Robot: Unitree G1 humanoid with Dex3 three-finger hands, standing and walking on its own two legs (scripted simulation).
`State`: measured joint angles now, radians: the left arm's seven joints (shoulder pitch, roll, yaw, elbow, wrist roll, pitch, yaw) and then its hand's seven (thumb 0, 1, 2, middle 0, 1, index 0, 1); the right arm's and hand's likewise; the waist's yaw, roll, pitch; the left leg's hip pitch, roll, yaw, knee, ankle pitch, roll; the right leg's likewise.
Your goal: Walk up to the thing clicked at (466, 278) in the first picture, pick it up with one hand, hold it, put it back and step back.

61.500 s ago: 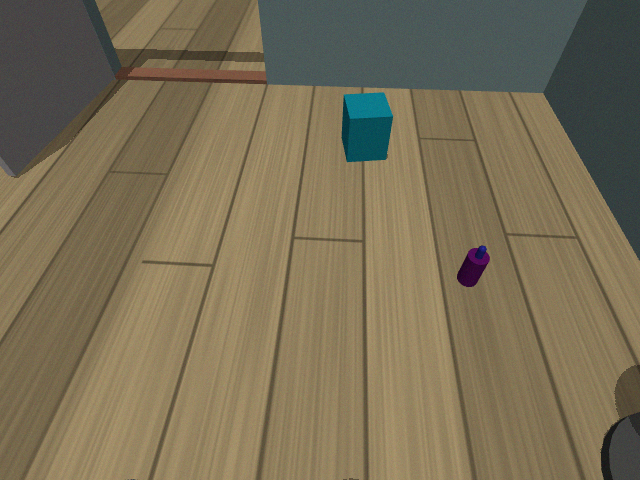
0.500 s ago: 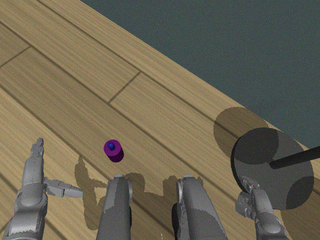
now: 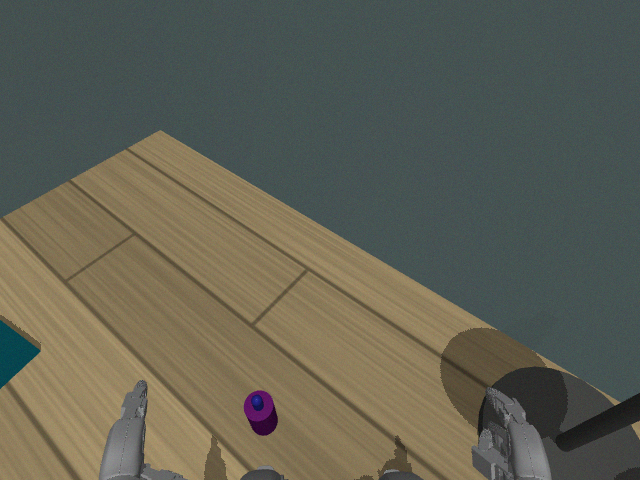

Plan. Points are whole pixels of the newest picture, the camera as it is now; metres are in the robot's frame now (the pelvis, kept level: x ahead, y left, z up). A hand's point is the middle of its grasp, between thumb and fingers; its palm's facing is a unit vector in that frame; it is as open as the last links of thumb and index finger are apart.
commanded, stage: home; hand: left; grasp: from the side
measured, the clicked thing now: (260, 410) +0.38 +0.16 -0.61
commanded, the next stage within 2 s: stand in 1.74 s
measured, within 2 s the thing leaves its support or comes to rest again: neither
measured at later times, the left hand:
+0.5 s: hand (185, 470) +0.16 +0.17 -0.04, palm faces +0.12 -0.95 -0.28, open 17.5 cm
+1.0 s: hand (186, 473) +0.15 +0.17 -0.05, palm faces +0.11 -0.95 -0.28, open 17.5 cm
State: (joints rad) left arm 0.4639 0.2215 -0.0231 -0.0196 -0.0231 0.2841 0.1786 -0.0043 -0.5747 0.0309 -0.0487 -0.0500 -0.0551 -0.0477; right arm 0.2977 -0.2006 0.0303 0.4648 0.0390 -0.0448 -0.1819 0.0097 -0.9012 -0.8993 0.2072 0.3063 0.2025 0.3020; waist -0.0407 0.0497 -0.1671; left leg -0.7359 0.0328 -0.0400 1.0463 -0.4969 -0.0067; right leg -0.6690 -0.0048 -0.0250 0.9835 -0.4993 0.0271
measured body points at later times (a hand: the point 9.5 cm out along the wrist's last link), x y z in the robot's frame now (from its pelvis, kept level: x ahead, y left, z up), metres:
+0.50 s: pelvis -0.01 -0.01 +0.01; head +0.01 -0.01 +0.46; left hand +0.15 +0.22 -0.02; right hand +0.15 -0.25 -0.06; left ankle +0.01 +0.12 -0.67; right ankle -0.01 -0.14 -0.67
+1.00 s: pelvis -0.01 -0.01 +0.01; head +0.01 -0.01 +0.46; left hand +0.15 +0.22 -0.03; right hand +0.15 -0.25 -0.06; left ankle +0.01 +0.12 -0.67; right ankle -0.01 -0.14 -0.67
